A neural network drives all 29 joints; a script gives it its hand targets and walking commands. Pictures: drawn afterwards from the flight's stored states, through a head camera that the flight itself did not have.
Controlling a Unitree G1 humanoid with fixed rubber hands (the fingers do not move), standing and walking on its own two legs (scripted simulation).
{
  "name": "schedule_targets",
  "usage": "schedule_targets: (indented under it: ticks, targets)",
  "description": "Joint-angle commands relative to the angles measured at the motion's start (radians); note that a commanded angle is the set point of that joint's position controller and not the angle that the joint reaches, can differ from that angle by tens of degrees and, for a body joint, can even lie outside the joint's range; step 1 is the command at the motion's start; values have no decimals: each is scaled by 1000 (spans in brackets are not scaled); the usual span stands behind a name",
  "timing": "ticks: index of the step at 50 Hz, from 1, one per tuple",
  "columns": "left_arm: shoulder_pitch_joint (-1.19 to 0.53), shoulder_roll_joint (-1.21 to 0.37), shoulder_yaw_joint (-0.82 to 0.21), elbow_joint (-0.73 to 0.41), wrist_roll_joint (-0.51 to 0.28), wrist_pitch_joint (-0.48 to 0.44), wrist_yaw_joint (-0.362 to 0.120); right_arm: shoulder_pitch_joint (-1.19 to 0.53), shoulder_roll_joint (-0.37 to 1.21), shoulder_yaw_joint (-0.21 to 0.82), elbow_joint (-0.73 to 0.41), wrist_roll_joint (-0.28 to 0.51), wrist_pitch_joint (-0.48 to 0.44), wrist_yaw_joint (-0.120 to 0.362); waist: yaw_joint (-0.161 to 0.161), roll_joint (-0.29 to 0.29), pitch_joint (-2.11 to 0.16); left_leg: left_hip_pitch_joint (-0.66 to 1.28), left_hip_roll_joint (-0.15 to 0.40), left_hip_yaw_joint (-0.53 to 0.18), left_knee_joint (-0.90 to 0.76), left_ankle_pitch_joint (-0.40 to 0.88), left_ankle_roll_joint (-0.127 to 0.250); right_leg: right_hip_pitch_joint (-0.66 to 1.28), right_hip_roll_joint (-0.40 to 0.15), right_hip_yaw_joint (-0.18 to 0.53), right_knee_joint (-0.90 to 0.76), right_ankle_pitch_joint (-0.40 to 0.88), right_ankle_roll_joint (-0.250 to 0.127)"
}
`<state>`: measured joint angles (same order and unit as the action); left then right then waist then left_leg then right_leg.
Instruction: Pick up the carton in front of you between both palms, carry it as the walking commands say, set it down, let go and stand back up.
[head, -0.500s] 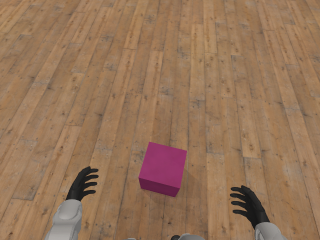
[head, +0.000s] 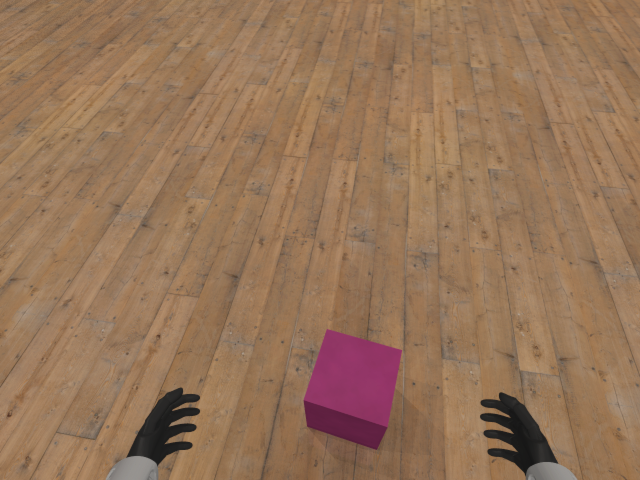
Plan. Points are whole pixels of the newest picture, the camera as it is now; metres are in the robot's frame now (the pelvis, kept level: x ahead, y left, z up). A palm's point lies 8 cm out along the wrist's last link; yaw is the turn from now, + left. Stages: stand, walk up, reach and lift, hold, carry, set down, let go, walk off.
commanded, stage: let go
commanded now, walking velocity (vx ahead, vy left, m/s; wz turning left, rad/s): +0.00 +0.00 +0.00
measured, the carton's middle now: (352, 390) +0.44 -0.05 -0.65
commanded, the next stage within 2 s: stand in 0.10 s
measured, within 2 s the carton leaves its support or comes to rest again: neither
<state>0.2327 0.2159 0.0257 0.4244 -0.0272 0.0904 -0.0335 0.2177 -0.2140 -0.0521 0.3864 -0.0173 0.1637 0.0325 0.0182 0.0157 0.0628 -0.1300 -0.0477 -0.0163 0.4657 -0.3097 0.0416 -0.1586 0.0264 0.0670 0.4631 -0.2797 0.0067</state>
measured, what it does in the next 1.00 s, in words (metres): stands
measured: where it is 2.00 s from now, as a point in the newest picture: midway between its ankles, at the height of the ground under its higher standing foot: outside the picture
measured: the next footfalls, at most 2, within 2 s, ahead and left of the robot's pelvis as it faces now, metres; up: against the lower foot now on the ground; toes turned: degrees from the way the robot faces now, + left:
none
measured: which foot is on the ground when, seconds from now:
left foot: down 0.00-1.00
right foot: down 0.00-1.00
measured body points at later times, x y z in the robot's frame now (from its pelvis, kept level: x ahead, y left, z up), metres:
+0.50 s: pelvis +0.00 -0.03 +0.00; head +0.01 -0.04 +0.45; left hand +0.12 +0.28 -0.09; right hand +0.15 -0.31 -0.10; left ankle -0.04 +0.09 -0.74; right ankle -0.02 -0.13 -0.74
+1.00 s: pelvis +0.00 -0.03 +0.00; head +0.00 -0.04 +0.45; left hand +0.11 +0.28 -0.10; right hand +0.14 -0.33 -0.11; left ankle -0.04 +0.09 -0.74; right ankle -0.02 -0.13 -0.74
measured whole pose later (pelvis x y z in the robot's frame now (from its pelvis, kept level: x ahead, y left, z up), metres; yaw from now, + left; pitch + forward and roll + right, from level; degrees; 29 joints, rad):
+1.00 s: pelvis +0.00 -0.03 +0.00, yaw +2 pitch -1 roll +0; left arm 0.17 0.35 0.05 0.88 0.02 -0.01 0.01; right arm 0.16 -0.37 -0.01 0.85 -0.03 -0.01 -0.03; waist 0.01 0.03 0.01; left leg -0.12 -0.01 -0.06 0.43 -0.29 -0.01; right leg -0.14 0.05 0.02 0.43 -0.27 -0.04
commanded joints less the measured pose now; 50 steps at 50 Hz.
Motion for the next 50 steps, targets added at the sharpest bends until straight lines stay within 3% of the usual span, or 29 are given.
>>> schedule_targets:
  ticks: [1, 2, 3, 4, 5, 6, 7, 9, 11, 12, 13, 15, 16, 20, 22, 23, 25, 26, 29, 32, 33, 34, 35, 37, 38, 39, 42, 49, 50]
  targets:
    - [-30, 90, 20, -77, -7, -24, 10, -32, -101, -25, -91, 3, 2, -21, 0, 21, -155, 44, 43, -51, -13, 569, -64, -24, 42, -31, -19, 285, 12]
    - [-12, 95, 13, -65, -5, -25, 3, -27, -125, -30, -102, -4, 7, -21, -7, 9, -139, 32, 39, -33, -40, 480, -64, -2, 44, -34, -17, 280, 19]
    - [-4, 81, 38, -71, 6, -24, 7, -54, -108, -26, -112, -12, 8, -21, 20, -17, -151, 28, 45, -44, -33, 465, -61, -15, 38, -35, -9, 259, 18]
    - [-40, 61, -19, -55, 1, -16, 1, -8, -70, 13, -94, 12, 8, -22, -13, -16, -77, 17, 34, -32, -36, 421, -50, -33, 35, -12, -38, 252, 9]
    - [-15, 101, 35, -18, 4, -9, -1, -51, -118, -36, -98, -9, 16, -23, 2, -46, -78, -37, 40, -37, -52, 377, -47, -4, 31, -23, -31, 233, 11]
    - [-5, 235, 71, 107, 85, -39, 32, -53, -212, -42, 61, -29, -47, -53, -20, 64, -117, -74, 70, -57, -15, 194, -56, -50, -83, 12, -25, 219, -4]
    - [-33, 244, 66, 115, 94, -48, 48, -81, -187, -33, 67, -30, -88, -51, -12, 20, -103, -72, 77, -64, -23, 61, -52, -106, -93, 42, -39, 109, -6]
    - [-30, 236, 59, 124, 87, -71, 52, -71, -227, -37, 116, -36, -124, -44, -7, 45, -48, -87, 76, -86, -29, -8, -51, -126, -89, 49, -68, 18, -16]
    - [-48, 234, 57, 151, 89, -92, 47, -79, -197, -22, 134, -32, -141, -32, -1, -46, -60, -96, 65, -88, -16, -74, -48, -155, -86, 68, -87, -125, -22]
    - [-83, 232, 61, 143, 91, -98, 46, -86, -204, -26, 142, -36, -153, -34, -27, -50, -42, -98, 73, -100, -17, -45, -46, -174, -81, 67, -91, -102, -17]
    - [-86, 246, 67, 154, 84, -97, 44, -70, -216, -26, 163, -26, -157, -32, -17, -71, -64, -72, 79, -104, -9, -9, -39, -170, -92, 82, -85, -73, -31]
    - [-70, 245, 68, 173, 68, -97, 37, -60, -220, -24, 189, -23, -174, -33, -19, -36, -113, -59, 94, -105, -3, 101, -39, -113, -89, 68, -35, 83, -28]
    - [-67, 241, 65, 182, 68, -99, 38, -52, -228, -25, 207, -24, -182, -36, -18, 33, -130, -51, 90, -116, -7, 132, -39, -87, -92, 74, -28, 170, -24]
    - [-64, 261, 71, 219, 70, -102, 51, -53, -239, -20, 244, -13, -179, -43, -25, -42, -128, -25, 104, -118, -3, 247, -31, -76, -87, 66, -9, 259, -29]
    - [-47, 261, 67, 238, 64, -103, 51, -62, -250, -18, 259, -15, -180, -49, -16, -51, -124, -39, 108, -115, 2, 261, -28, -40, -99, 77, -25, 295, -37]
    - [-35, 269, 69, 240, 57, -105, 49, -62, -259, -12, 266, -19, -178, -47, -7, -15, -118, -41, 103, -105, 14, 261, -33, -49, -93, 78, -28, 313, -32]
    - [-49, 282, 68, 251, 62, -101, 47, -72, -256, -10, 276, -12, -183, -47, -7, -49, -133, -29, 107, -129, -5, 290, -33, -13, -92, 68, -16, 344, -31]
    - [-38, 288, 67, 274, 65, -99, 53, -57, -267, -12, 290, -8, -178, -51, -22, -4, -157, -5, 112, -103, 15, 327, -38, -12, -97, 80, -24, 387, -35]
    - [-33, 278, 60, 298, 58, -111, 53, -68, -262, -5, 307, -14, -176, -59, -13, -63, -128, -31, 113, -109, 15, 346, -28, 32, -120, 89, -29, 459, -36]
    - [-38, 288, 62, 315, 51, -100, 58, -57, -274, -5, 330, -7, -175, -58, -10, -47, -145, -10, 114, -109, 0, 345, -33, 37, -115, 83, -28, 449, -38]
    - [-61, 282, 60, 322, 59, -104, 59, -60, -283, -7, 328, -6, -173, -58, -28, 22, -124, -13, 119, -106, -17, 330, -33, 23, -116, 88, -39, 403, -42]
    - [-60, 288, 58, 331, 55, -103, 59, -56, -277, 3, 344, -8, -174, -56, -16, -26, -117, -15, 118, -116, -13, 339, -32, 27, -115, 86, -41, 422, -42]
    - [-83, 270, 58, 325, 61, -104, 60, -49, -285, 2, 361, -13, -177, -61, -29, 7, -117, -18, 125, -108, -35, 344, -34, 27, -103, 63, -36, 383, -41]
    - [-67, 289, 60, 349, 50, -101, 56, -77, -288, 7, 358, -11, -185, -60, -6, -19, -103, 6, 120, -117, -36, 324, -37, -3, -97, 63, -63, 351, -29]
    - [-89, 290, 60, 345, 58, -102, 55, -70, -282, -1, 362, -11, -182, -60, -24, 6, -117, -3, 121, -113, -44, 297, -40, 20, -107, 73, -64, 323, -35]
    - [-70, 285, 58, 351, 47, -105, 51, -58, -282, 10, 374, -3, -186, -61, -6, 31, -92, -26, 123, -106, -41, 327, -41, 30, -107, 79, -62, 336, -36]
    - [-95, 297, 64, 375, 57, -101, 51, -81, -285, 8, 388, -10, -191, -63, -20, -13, -107, -1, 123, -121, -64, 284, -31, 39, -107, 77, -63, 348, -39]
    - [-98, 297, 55, 423, 47, -107, 51, -101, -300, 16, 432, -9, -186, -58, -15, -1, -64, -16, 128, -124, -96, 233, -37, 27, -105, 84, -101, 289, -34]
    - [-95, 308, 53, 426, 47, -109, 46, -82, -303, 16, 442, 1, -186, -57, -16, -34, -83, 9, 137, -141, -110, 262, -33, 44, -108, 77, -102, 302, -39]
